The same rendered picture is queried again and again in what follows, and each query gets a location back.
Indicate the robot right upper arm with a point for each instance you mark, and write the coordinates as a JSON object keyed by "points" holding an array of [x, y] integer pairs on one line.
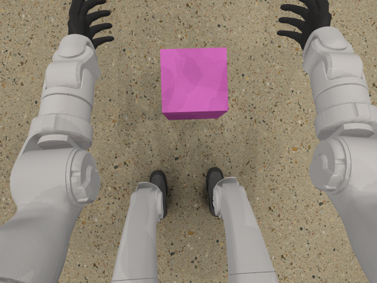
{"points": [[346, 169]]}

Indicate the robot left upper arm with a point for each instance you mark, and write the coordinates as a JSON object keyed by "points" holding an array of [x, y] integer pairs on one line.
{"points": [[50, 189]]}

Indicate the right robot forearm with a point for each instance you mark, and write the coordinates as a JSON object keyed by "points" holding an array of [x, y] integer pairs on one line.
{"points": [[339, 88]]}

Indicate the left robot shin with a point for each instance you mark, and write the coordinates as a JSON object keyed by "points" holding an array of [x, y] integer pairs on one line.
{"points": [[145, 185]]}

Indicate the left robot forearm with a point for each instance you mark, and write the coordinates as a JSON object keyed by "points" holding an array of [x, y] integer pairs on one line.
{"points": [[67, 99]]}

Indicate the left robot hand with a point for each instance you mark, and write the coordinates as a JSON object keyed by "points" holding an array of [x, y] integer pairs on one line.
{"points": [[80, 21]]}

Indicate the right robot hand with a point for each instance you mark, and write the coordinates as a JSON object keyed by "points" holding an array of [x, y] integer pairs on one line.
{"points": [[316, 16]]}

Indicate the robot left thigh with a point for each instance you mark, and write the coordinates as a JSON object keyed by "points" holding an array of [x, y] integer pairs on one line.
{"points": [[136, 260]]}

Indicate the carton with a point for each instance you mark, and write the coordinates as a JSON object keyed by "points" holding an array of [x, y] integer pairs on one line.
{"points": [[194, 83]]}

